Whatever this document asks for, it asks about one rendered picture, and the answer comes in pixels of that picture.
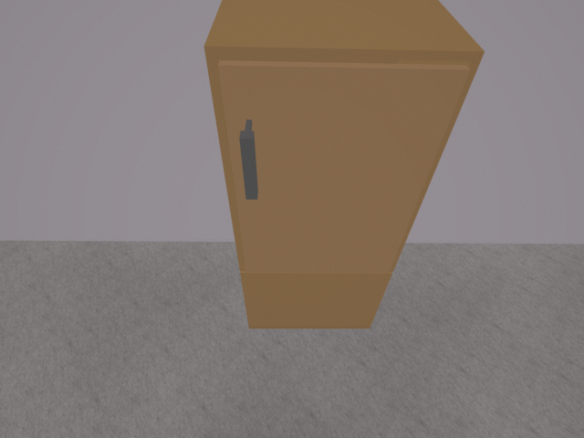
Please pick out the cupboard door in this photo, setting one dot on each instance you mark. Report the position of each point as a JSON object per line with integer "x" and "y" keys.
{"x": 342, "y": 153}

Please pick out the handle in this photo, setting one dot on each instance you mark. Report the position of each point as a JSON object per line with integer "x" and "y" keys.
{"x": 248, "y": 154}

